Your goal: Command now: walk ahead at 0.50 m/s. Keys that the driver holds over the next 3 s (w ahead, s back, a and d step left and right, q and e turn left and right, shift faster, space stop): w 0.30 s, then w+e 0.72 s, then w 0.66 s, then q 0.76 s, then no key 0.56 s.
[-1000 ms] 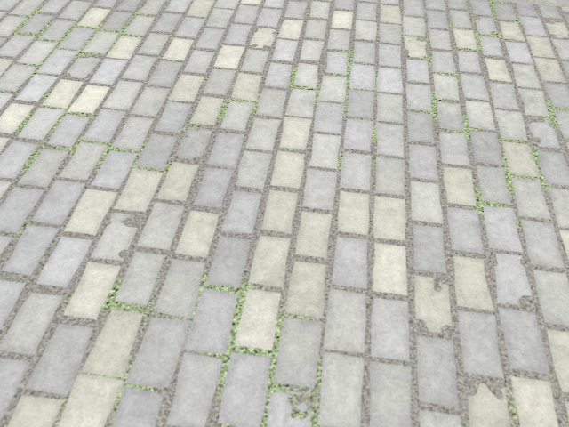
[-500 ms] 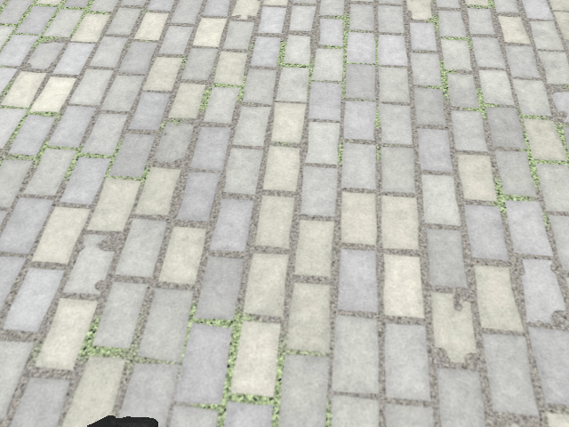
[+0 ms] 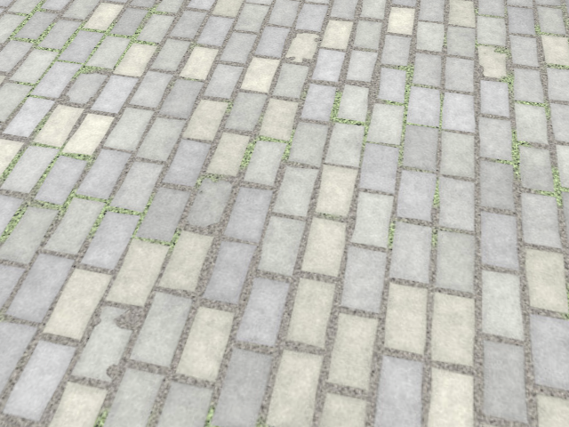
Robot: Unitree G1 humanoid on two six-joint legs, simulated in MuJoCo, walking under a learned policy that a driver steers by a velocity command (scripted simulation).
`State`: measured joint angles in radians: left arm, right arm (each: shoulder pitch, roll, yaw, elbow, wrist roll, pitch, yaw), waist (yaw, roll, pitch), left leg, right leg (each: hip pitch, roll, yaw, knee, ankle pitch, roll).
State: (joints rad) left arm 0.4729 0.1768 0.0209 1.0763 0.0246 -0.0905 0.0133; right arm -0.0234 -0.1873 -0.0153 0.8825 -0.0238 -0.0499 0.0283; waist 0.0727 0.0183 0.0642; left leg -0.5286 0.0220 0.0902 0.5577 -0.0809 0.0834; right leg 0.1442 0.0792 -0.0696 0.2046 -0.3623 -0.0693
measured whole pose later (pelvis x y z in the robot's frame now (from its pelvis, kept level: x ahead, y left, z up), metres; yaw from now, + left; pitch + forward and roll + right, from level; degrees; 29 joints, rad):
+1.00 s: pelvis +0.55 -0.05 +0.01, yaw -20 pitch +2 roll +0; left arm 0.42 0.24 0.07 0.94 0.01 -0.05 0.00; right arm 0.02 -0.24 -0.03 0.78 -0.04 -0.03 0.02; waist 0.09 0.04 0.04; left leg -0.65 0.08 -0.04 0.72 -0.05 -0.05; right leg -0.03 0.15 0.14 0.28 -0.26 -0.12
